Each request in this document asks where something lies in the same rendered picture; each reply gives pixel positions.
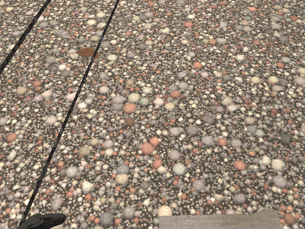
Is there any left robot hand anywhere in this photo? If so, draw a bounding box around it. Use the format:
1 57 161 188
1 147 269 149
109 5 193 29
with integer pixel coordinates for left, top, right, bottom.
17 213 66 229

